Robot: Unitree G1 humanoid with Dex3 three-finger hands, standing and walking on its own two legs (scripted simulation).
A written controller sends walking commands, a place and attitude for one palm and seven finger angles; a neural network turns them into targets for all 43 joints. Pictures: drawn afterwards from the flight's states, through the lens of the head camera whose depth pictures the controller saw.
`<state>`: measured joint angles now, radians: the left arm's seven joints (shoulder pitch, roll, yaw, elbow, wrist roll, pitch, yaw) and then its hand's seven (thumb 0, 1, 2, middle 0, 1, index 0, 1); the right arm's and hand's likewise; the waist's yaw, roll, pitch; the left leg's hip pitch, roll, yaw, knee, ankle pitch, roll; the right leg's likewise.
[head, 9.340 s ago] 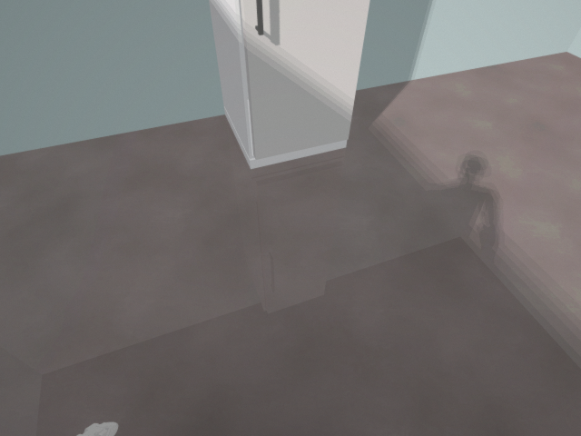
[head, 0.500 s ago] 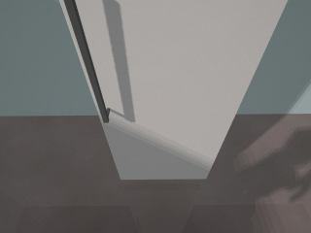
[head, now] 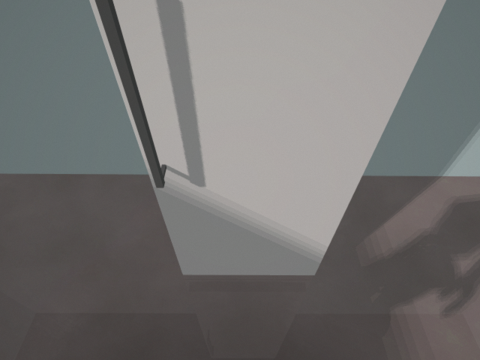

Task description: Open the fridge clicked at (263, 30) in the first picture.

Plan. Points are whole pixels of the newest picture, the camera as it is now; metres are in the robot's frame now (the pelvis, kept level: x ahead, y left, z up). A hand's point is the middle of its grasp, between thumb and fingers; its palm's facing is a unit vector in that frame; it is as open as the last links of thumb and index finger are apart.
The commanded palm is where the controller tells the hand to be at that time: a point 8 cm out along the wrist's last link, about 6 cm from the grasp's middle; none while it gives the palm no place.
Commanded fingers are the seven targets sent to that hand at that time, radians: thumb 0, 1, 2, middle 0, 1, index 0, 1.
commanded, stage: look again from close up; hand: left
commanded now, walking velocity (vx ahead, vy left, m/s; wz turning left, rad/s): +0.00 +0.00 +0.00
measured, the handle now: (139, 98) +0.51 +0.22 +0.17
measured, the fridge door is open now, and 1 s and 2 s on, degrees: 0 0 0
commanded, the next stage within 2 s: raise the hand to about handle height in 0.12 s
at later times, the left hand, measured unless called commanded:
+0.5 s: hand (139, 302) +0.20 +0.17 +0.01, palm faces +0.08 -1.00 +0.00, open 7.9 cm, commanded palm +0.12 +0.25 -0.05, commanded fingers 0.00 0.55 0.75 -0.23 -0.53 -0.23 -0.53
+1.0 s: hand (102, 306) +0.20 +0.24 +0.00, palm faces +0.07 -1.00 -0.05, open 10.8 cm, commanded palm +0.16 +0.29 +0.01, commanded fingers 0.00 -0.03 0.50 -0.27 -0.90 -0.27 -0.90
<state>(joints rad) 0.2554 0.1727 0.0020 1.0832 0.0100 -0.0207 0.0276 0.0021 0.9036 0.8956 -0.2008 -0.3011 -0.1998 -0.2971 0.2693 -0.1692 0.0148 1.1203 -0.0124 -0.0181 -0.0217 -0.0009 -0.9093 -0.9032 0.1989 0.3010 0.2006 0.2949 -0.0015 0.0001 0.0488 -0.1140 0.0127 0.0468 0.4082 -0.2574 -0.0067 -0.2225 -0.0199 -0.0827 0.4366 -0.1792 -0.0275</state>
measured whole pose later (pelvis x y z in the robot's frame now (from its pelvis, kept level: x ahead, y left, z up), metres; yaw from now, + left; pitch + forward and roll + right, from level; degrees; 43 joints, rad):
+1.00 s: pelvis -0.01 +0.02 -0.06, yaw +2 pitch +11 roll -2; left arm 0.43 0.26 0.24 -0.07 -0.32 -0.28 -0.29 0.01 0.19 0.59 -0.25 -0.76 -0.25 -0.75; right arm 0.26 -0.17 0.04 0.55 0.04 -0.20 -0.05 0.01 -0.90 -0.90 0.21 0.30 0.21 0.30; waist 0.00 0.03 -0.10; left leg -0.68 0.02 0.00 1.02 -0.53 0.02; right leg -0.74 -0.04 -0.11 0.95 -0.40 -0.01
